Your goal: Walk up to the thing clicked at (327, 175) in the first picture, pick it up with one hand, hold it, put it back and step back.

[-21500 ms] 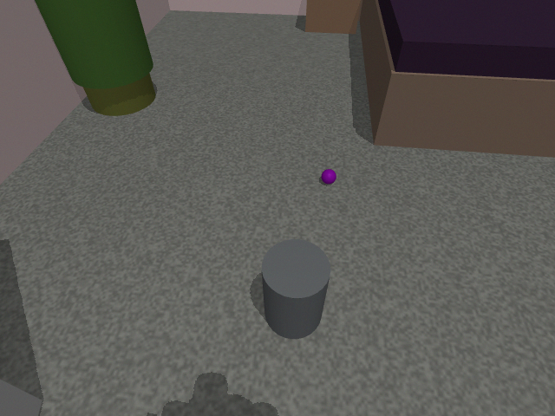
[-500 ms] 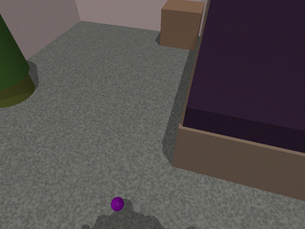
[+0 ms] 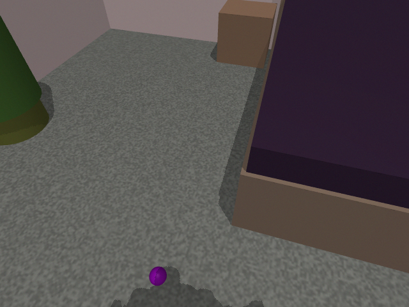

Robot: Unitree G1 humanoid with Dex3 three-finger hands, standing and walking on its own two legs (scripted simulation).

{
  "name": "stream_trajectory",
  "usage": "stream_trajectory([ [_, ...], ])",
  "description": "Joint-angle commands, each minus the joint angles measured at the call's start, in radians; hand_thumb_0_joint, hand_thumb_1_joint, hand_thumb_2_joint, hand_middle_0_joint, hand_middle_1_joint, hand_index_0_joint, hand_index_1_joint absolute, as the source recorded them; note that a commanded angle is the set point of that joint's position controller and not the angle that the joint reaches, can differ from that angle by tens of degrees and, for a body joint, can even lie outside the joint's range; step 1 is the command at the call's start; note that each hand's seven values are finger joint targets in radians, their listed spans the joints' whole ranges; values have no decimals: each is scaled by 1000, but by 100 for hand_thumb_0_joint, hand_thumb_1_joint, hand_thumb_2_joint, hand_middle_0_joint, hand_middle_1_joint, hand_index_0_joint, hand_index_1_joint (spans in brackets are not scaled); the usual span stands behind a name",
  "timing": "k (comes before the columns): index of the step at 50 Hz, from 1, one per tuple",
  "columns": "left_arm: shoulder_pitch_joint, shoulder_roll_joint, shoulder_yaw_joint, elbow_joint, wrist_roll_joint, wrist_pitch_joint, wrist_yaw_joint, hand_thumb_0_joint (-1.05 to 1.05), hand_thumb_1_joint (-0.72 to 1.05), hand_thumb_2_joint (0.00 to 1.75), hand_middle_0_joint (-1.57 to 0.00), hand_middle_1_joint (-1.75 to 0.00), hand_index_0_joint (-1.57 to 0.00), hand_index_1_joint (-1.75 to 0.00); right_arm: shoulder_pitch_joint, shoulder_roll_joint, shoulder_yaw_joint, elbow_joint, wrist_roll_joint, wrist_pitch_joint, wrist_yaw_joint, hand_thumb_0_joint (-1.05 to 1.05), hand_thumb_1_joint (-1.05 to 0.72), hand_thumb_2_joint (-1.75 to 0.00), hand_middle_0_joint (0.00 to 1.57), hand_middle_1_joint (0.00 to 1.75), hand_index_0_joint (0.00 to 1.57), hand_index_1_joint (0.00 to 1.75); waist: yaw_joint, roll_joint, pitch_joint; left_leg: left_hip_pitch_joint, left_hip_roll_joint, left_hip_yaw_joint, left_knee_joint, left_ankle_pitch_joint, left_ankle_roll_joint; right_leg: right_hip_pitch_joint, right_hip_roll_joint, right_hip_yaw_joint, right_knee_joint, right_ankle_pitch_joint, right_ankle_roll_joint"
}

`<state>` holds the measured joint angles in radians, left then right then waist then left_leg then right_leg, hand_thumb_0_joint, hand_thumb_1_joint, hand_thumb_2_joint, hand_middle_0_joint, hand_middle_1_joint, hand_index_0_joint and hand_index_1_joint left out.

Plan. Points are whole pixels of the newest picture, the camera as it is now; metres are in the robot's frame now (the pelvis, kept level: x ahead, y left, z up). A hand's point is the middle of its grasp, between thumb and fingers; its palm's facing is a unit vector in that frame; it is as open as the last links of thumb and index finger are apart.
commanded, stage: stand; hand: left
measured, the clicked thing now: (158, 275) +0.42 +0.23 -0.74
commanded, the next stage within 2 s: rise first in 1.78 s
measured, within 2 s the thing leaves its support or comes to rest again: neither
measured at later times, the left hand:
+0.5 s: hand out of the picture +0.07 +0.25 -0.16, palm faces -0.04 -0.94 -0.34, open 7.4 cm
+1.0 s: hand out of the picture +0.08 +0.25 -0.16, palm faces -0.03 -0.94 -0.35, open 7.4 cm
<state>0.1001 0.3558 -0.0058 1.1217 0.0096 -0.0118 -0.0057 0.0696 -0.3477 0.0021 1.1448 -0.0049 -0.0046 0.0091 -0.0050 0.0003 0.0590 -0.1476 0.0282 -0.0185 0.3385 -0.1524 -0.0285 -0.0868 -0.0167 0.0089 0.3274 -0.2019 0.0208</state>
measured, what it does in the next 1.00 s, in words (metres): stands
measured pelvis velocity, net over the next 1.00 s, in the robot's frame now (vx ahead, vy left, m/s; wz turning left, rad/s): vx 0.01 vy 0.00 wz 0.00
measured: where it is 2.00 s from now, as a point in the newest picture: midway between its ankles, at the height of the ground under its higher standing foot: outside the picture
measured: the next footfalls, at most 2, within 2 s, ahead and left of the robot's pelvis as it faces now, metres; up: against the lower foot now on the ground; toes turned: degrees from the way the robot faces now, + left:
none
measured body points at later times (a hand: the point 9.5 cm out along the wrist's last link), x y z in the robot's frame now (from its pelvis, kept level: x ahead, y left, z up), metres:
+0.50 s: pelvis +0.00 +0.00 +0.00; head +0.01 +0.00 +0.45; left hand +0.08 +0.30 -0.13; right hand +0.08 -0.30 -0.13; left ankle +0.02 +0.14 -0.75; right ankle -0.01 -0.13 -0.75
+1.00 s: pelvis +0.01 +0.00 +0.00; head +0.03 +0.00 +0.45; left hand +0.08 +0.30 -0.13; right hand +0.09 -0.30 -0.13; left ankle +0.02 +0.14 -0.75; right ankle -0.01 -0.13 -0.75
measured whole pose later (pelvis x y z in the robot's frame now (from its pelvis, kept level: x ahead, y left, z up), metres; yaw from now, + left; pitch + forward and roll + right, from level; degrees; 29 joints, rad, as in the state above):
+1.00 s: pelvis +0.01 +0.00 +0.00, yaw +0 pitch -2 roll +0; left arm 0.12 0.36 -0.01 1.11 0.01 -0.01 0.00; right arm 0.09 -0.35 0.01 1.13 0.00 0.00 0.00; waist 0.00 0.00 0.06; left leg -0.13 0.03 -0.02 0.34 -0.17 -0.03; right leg -0.07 -0.02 0.01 0.33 -0.22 0.02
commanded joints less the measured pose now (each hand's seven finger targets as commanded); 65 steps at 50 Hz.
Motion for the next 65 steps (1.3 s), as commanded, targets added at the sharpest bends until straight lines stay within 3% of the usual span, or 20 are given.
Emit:
stream_trajectory([
  [1, -33, 211, 45, -54, -3, -18, 11, 0, 90, 90, -20, -30, -20, -30, -46, -218, -44, -56, 0, -23, -11, 0, -90, -90, 20, 30, 20, 30, 0, 2, -82, 59, 104, -75, -47, 121, 34, -44, -105, 71, -61, 94, -32],
  [8, -31, 214, 47, -57, -2, -18, 12, 0, 90, 90, -20, -30, -20, -30, -36, -218, -44, -56, 1, -26, -14, 0, -90, -90, 20, 30, 20, 30, 0, 9, -107, 68, 106, -73, -42, 193, 36, -12, -108, 67, -44, 160, -34],
  [14, -32, 212, 44, -59, -2, -17, 12, 0, 90, 90, -20, -30, -20, -30, -30, -217, -42, -54, 0, -21, -13, 0, -90, -90, 20, 30, 20, 30, -1, -1, -78, 47, 98, -71, -49, 107, 36, -33, -109, 73, -66, 96, -34],
  [17, -24, 216, 44, -58, 0, -17, 12, 0, 90, 90, -20, -30, -20, -30, -32, -219, -44, -56, 0, -21, -12, 0, -90, -90, 20, 30, 20, 30, 1, 0, -86, 53, 102, -76, -48, 134, 36, -28, -108, 69, -61, 110, -35],
  [24, -17, 217, 47, -54, -1, -16, 11, 0, 90, 90, -20, -30, -20, -30, -24, -220, -44, -57, 0, -20, -11, 0, -90, -90, 20, 30, 20, 30, 2, -5, -63, 38, 95, -78, -59, 66, 38, -43, -104, 71, -70, 52, -35],
  [36, -16, 215, 47, -59, -2, -14, 11, 0, 90, 90, -20, -30, -20, -30, -16, -218, -39, -61, -1, -25, -15, 0, -90, -90, 20, 30, 20, 30, 4, 6, -86, 61, 103, -81, -46, 160, 38, -26, -107, 65, -48, 119, -38],
  [38, -16, 214, 46, -56, -2, -13, 10, 0, 90, 90, -20, -30, -20, -30, -6, -217, -39, -60, 0, -23, -15, 0, -90, -90, 20, 30, 20, 30, 0, 0, -75, 45, 97, -77, -49, 127, 36, -27, -109, 69, -57, 104, -37],
  [50, -11, 218, 48, -64, -4, -16, 14, 0, 90, 90, -20, -30, -20, -30, -5, -219, -40, -67, -1, -23, -17, 0, -90, -90, 20, 30, 20, 30, 2, -1, -114, 82, 104, -63, -19, 232, 42, 10, -117, 69, -38, 230, -37],
  [65, -17, 222, 52, -66, -2, -14, 14, 0, 90, 90, -20, -30, -20, -30, -6, -217, -41, -76, -1, -21, -15, 0, -90, -90, 20, 30, 20, 30, 0, -3, -69, 56, 99, -71, -48, 128, 37, -19, -109, 69, -66, 105, -39],
])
